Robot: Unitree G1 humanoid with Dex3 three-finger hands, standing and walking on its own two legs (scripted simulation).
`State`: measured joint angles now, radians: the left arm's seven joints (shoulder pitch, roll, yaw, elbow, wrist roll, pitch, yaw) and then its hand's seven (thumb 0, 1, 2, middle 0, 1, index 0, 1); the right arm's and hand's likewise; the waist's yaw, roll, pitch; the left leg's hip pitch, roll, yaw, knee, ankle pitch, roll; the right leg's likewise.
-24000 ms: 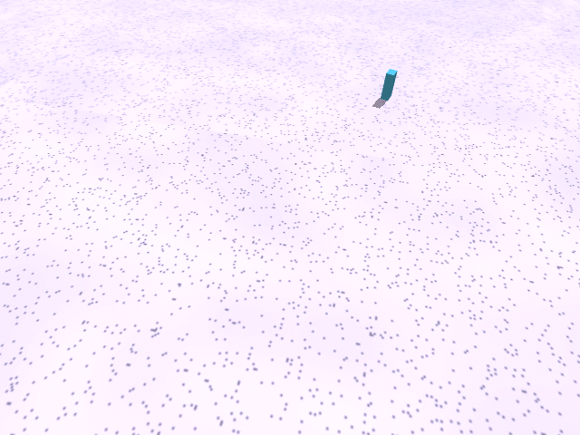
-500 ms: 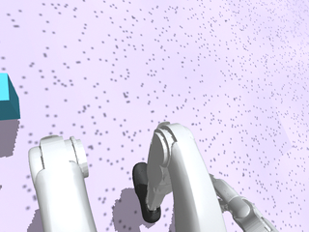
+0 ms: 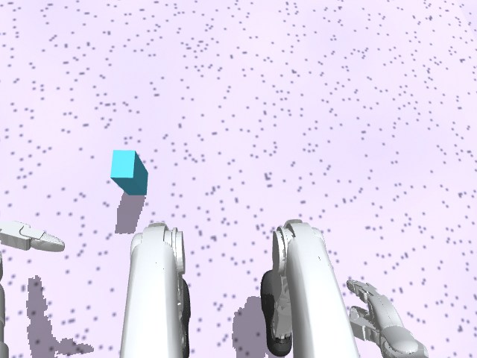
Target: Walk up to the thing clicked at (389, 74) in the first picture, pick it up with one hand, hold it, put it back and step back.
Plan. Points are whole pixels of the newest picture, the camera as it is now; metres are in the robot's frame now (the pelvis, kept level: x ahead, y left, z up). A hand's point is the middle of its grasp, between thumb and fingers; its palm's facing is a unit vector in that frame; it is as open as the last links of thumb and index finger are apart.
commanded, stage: home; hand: left
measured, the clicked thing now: (131, 174) +0.47 +0.25 -0.34
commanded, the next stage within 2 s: none
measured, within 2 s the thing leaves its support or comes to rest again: neither
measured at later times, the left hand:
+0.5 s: hand out of the picture +0.27 +0.24 +0.13, palm faces +0.23 -0.90 -0.37, open 17.5 cm
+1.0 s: hand out of the picture +0.23 +0.20 +0.24, palm faces +0.23 -0.93 -0.29, open 17.7 cm
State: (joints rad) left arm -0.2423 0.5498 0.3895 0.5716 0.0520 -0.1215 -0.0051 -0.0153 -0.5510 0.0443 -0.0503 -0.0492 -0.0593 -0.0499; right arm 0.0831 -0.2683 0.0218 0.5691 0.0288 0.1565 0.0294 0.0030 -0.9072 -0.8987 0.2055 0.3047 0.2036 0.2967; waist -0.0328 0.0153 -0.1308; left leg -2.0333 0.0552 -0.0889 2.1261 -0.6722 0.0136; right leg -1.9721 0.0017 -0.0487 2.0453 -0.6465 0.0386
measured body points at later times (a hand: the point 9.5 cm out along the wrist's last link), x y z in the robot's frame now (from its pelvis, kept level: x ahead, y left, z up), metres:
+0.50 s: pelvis +0.06 -0.02 +0.23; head +0.15 +0.01 +0.67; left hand +0.25 +0.28 +0.16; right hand +0.25 -0.26 +0.14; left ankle +0.08 +0.12 -0.39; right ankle +0.10 -0.14 -0.39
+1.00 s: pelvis +0.08 +0.00 +0.29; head +0.11 +0.01 +0.74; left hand +0.21 +0.25 +0.26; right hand +0.28 -0.21 +0.23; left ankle +0.08 +0.12 -0.39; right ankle +0.10 -0.14 -0.39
